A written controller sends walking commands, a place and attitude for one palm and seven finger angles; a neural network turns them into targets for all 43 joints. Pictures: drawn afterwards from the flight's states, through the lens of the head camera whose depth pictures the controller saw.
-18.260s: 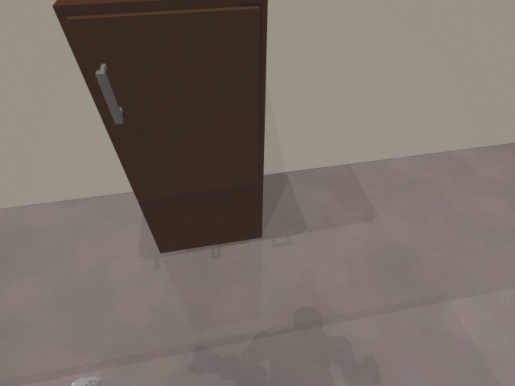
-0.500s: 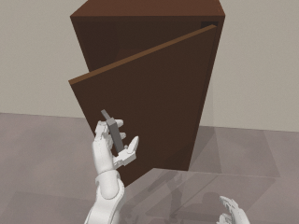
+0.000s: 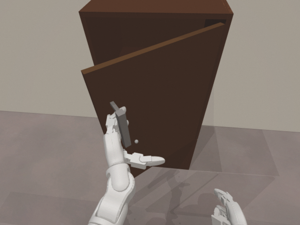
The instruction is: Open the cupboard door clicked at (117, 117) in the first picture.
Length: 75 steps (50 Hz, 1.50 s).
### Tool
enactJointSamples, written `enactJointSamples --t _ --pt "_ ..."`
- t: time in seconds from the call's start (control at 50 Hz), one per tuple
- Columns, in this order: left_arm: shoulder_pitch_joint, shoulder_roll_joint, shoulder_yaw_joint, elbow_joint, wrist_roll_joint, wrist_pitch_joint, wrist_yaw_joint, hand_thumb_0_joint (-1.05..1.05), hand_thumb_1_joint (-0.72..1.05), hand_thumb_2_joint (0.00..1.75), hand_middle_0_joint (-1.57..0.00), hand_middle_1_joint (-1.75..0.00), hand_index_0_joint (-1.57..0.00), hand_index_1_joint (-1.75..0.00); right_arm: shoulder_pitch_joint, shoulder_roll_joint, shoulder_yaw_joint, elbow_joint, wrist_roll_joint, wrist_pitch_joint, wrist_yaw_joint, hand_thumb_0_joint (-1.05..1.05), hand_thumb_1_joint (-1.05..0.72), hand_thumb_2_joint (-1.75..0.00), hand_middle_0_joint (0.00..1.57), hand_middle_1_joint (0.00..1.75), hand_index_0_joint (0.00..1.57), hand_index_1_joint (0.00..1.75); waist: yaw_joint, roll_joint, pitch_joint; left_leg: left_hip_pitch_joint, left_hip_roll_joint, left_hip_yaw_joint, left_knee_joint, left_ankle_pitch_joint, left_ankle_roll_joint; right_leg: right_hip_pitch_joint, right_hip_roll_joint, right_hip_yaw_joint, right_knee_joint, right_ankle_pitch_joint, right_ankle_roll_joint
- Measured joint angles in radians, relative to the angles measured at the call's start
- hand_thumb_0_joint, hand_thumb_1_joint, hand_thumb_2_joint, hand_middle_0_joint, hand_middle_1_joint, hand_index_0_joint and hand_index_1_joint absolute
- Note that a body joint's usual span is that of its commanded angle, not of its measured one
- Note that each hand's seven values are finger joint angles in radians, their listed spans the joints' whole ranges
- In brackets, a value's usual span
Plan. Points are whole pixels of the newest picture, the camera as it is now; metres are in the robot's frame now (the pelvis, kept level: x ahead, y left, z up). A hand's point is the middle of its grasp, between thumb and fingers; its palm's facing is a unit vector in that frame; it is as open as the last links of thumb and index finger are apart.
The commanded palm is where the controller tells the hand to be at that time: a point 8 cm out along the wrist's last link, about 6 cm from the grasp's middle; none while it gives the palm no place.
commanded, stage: slide the hand sideways off the handle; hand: left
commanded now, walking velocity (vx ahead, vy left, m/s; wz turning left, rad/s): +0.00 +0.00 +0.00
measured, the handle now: (120, 125) +0.36 +0.11 +0.09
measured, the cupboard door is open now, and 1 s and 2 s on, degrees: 40 44 44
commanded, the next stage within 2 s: draw the hand back to the body in 1.30 s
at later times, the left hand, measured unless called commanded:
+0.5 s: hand (133, 154) +0.27 +0.06 +0.09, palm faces -0.12 -0.99 -0.01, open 16.2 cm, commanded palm +0.24 +0.11 +0.08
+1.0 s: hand (113, 171) +0.23 +0.10 +0.08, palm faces -0.06 -1.00 -0.05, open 16.2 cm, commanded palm +0.20 +0.16 +0.08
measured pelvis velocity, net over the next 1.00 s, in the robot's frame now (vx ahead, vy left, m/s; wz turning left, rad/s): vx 0.02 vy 0.00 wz -0.01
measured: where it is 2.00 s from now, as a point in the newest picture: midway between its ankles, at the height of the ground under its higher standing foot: outside the picture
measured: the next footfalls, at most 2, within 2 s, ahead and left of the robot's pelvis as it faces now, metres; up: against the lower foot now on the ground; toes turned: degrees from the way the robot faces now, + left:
none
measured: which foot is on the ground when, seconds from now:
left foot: down 0.00-1.00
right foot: down 0.00-1.00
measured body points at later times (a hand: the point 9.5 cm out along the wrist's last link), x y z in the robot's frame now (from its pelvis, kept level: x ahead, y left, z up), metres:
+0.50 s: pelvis -0.01 +0.02 +0.00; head +0.00 +0.00 +0.45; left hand +0.27 +0.11 +0.09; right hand +0.16 -0.20 -0.09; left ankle +0.02 +0.13 -0.70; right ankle +0.02 -0.10 -0.70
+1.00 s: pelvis +0.02 +0.00 -0.01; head +0.04 -0.02 +0.44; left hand +0.23 +0.16 +0.09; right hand +0.21 -0.22 -0.08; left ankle +0.02 +0.13 -0.70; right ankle +0.02 -0.10 -0.70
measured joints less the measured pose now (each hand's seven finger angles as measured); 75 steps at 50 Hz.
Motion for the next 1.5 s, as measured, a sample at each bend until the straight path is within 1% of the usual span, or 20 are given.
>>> enactJointSamples --t 0.12,0.14,0.16,0.2,0.22,0.26,0.28,0.3,0.34,0.4,0.5,0.6,0.7,0.78,0.96,1.12,1.3,1.34,1.4,1.5 --pt "-0.021 -0.001 -0.014 0.004 0.0 0.017 0.013 -0.01 -0.49 0.3 -0.33 -0.6 -0.31 -0.61 -0.009 0.006 0.003 0.001 0.001 0.011 0.009 0.01 -0.91 -0.9 0.2 0.3 0.2 0.3 0.008 -0.001 0.003 -0.009 -0.004 0.0 0.012 -0.002 0.006 -0.005 -0.004 0.001 0.005 0.002 0.006" --pt "-0.018 0.002 -0.012 0.0 0.011 0.017 -0.003 -0.01 -0.49 0.3 -0.34 -0.59 -0.3 -0.6 -0.008 0.006 0.004 0.001 0.003 0.01 0.012 0.01 -0.91 -0.9 0.2 0.3 0.2 0.3 0.008 -0.004 0.005 -0.011 -0.007 0.001 0.014 -0.002 0.007 -0.007 -0.006 0.001 0.008 0.001 0.007" --pt "-0.01 0.011 -0.008 -0.006 0.021 0.008 -0.051 -0.01 -0.49 0.3 -0.33 -0.57 -0.28 -0.58 -0.002 0.004 0.005 -0.006 0.006 0.01 0.014 0.01 -0.91 -0.9 0.2 0.3 0.2 0.3 0.011 -0.007 0.007 -0.014 -0.009 0.0 0.016 -0.001 0.009 -0.01 -0.009 0.0 0.012 0.0 0.008" --pt "0.002 0.053 -0.001 -0.018 0.016 -0.022 -0.185 -0.01 -0.49 0.3 -0.3 -0.52 -0.23 -0.53 0.019 -0.003 0.007 -0.023 0.016 0.001 0.01 0.01 -0.91 -0.9 0.2 0.3 0.2 0.3 0.019 -0.008 0.013 -0.018 -0.014 -0.002 0.021 -0.001 0.012 -0.013 -0.014 -0.002 0.019 -0.002 0.009" --pt "0.006 0.082 0.0 -0.022 0.005 -0.039 -0.258 -0.01 -0.49 0.3 -0.28 -0.49 -0.2 -0.51 0.029 -0.008 0.01 -0.03 0.022 -0.006 0.005 0.01 -0.91 -0.9 0.2 0.3 0.2 0.3 0.022 -0.007 0.017 -0.019 -0.016 -0.004 0.025 -0.001 0.013 -0.013 -0.016 -0.003 0.021 -0.003 0.01" --pt "0.006 0.135 0.0 -0.029 -0.04 -0.06 -0.391 -0.01 -0.49 0.3 -0.25 -0.44 -0.15 -0.46 0.047 -0.021 0.016 -0.039 0.039 -0.024 -0.006 0.01 -0.91 -0.9 0.2 0.3 0.2 0.3 0.024 0.0 0.026 -0.018 -0.019 -0.008 0.03 -0.002 0.016 -0.008 -0.019 -0.007 0.023 -0.004 0.013" --pt "0.003 0.152 0.001 -0.031 -0.068 -0.062 -0.44 -0.01 -0.49 0.3 -0.24 -0.42 -0.14 -0.43 0.054 -0.028 0.019 -0.042 0.047 -0.035 -0.011 0.01 -0.91 -0.9 0.2 0.3 0.2 0.3 0.023 0.006 0.031 -0.017 -0.021 -0.009 0.032 -0.002 0.017 -0.005 -0.02 -0.009 0.022 -0.003 0.014" --pt "-0.001 0.162 0.002 -0.031 -0.093 -0.059 -0.475 -0.01 -0.5 0.3 -0.22 -0.4 -0.12 -0.41 0.059 -0.033 0.022 -0.043 0.054 -0.046 -0.015 0.01 -0.91 -0.9 0.2 0.3 0.2 0.3 0.021 0.01 0.034 -0.016 -0.022 -0.01 0.033 -0.002 0.018 -0.002 -0.021 -0.01 0.02 -0.002 0.016" --pt "-0.006 0.163 0.006 -0.03 -0.128 -0.046 -0.51 -0.01 -0.5 0.3 -0.2 -0.37 -0.11 -0.38 0.064 -0.039 0.026 -0.042 0.063 -0.067 -0.02 0.01 -0.91 -0.9 0.2 0.3 0.2 0.3 0.016 0.013 0.037 -0.014 -0.024 -0.007 0.03 0.001 0.02 -0.001 -0.023 -0.007 0.017 0.001 0.019" --pt "0.011 0.14 0.019 -0.044 -0.136 -0.031 -0.503 -0.01 -0.5 0.3 -0.17 -0.34 -0.14 -0.37 0.073 -0.037 0.027 -0.046 0.065 -0.091 -0.015 0.02 -0.91 -0.9 0.2 0.3 0.2 0.3 0.011 0.008 0.034 -0.008 -0.025 0.004 0.019 0.005 0.023 -0.001 -0.024 0.005 0.012 0.006 0.023" --pt "0.07 0.121 0.019 -0.095 -0.107 -0.022 -0.482 -0.01 -0.5 0.3 -0.17 -0.34 -0.15 -0.35 0.085 -0.025 0.029 -0.066 0.059 -0.109 0.002 0.02 -0.91 -0.9 0.2 0.3 0.2 0.3 0.004 -0.005 0.024 0.002 -0.02 0.022 0.007 0.004 0.024 -0.002 -0.019 0.022 0.008 0.007 0.024" --pt "0.14 0.139 0.018 -0.156 -0.096 -0.024 -0.493 -0.01 -0.5 0.3 -0.16 -0.32 -0.14 -0.32 0.082 -0.02 0.034 -0.085 0.054 -0.108 0.006 0.02 -0.91 -0.9 0.2 0.3 0.2 0.3 0.001 -0.014 0.024 0.012 -0.012 0.031 0.005 -0.006 0.021 0.001 -0.011 0.031 0.01 -0.001 0.021" --pt "0.222 0.166 0.034 -0.225 -0.105 -0.024 -0.511 -0.01 -0.5 0.3 -0.16 -0.31 -0.15 -0.31 0.077 -0.023 0.033 -0.099 0.052 -0.106 0.003 0.02 -0.91 -0.9 0.2 0.3 0.2 0.3 0.003 -0.014 0.024 0.016 -0.005 0.028 0.006 -0.017 0.016 0.004 -0.005 0.029 0.012 -0.011 0.016" --pt "0.294 0.183 0.056 -0.285 -0.12 -0.035 -0.535 -0.01 -0.5 0.3 -0.17 -0.31 -0.17 -0.31 0.074 -0.027 0.029 -0.106 0.052 -0.114 0.0 0.02 -0.91 -0.9 0.2 0.3 0.2 0.3 0.005 -0.011 0.019 0.013 -0.001 0.023 0.01 -0.028 0.011 0.003 -0.001 0.024 0.017 -0.023 0.011" --pt "0.445 0.222 0.129 -0.388 -0.162 -0.076 -0.614 -0.01 -0.5 0.3 -0.18 -0.32 -0.17 -0.31 0.08 -0.039 0.018 -0.121 0.056 -0.14 -0.01 0.02 -0.91 -0.9 0.2 0.3 0.2 0.3 0.012 -0.003 0.005 -0.007 0.004 0.008 0.031 -0.05 0.0 -0.015 0.004 0.009 0.039 -0.05 0.001" --pt "0.493 0.254 0.188 -0.409 -0.206 -0.107 -0.689 -0.01 -0.5 0.3 -0.18 -0.31 -0.17 -0.3 0.086 -0.053 0.012 -0.12 0.062 -0.167 -0.026 0.02 -0.91 -0.9 0.2 0.3 0.2 0.3 0.014 0.002 -0.002 -0.042 0.006 -0.005 0.064 -0.066 -0.007 -0.045 0.006 -0.004 0.069 -0.069 -0.004" --pt "0.566 0.27 0.264 -0.432 -0.261 -0.124 -0.745 -0.01 -0.49 0.3 -0.16 -0.3 -0.16 -0.3 0.101 -0.053 0.003 -0.118 0.073 -0.181 -0.034 0.02 -0.91 -0.9 0.2 0.3 0.2 0.3 0.012 0.002 -0.016 -0.056 0.007 -0.006 0.08 -0.074 -0.006 -0.056 0.007 -0.005 0.081 -0.075 -0.002" --pt "0.578 0.275 0.27 -0.437 -0.268 -0.132 -0.756 -0.01 -0.5 0.3 -0.15 -0.3 -0.16 -0.3 0.103 -0.056 0.002 -0.119 0.075 -0.185 -0.036 0.02 -0.91 -0.9 0.2 0.3 0.2 0.3 0.013 0.004 -0.016 -0.062 0.006 -0.009 0.088 -0.076 -0.005 -0.059 0.006 -0.007 0.084 -0.075 -0.001" --pt "0.572 0.275 0.259 -0.439 -0.273 -0.141 -0.763 -0.01 -0.5 0.3 -0.15 -0.3 -0.16 -0.3 0.1 -0.062 0.001 -0.122 0.077 -0.198 -0.039 0.02 -0.91 -0.9 0.2 0.3 0.2 0.3 0.015 0.009 -0.011 -0.075 0.004 -0.012 0.105 -0.079 -0.001 -0.067 0.004 -0.011 0.093 -0.075 0.002" --pt "0.536 0.283 0.24 -0.448 -0.258 -0.125 -0.751 -0.01 -0.5 0.3 -0.15 -0.3 -0.15 -0.3 0.095 -0.057 0.006 -0.122 0.079 -0.209 -0.044 0.02 -0.91 -0.9 0.2 0.3 0.2 0.3 0.017 0.006 -0.005 -0.085 0.001 -0.008 0.12 -0.08 0.005 -0.075 0.002 -0.006 0.103 -0.072 0.007"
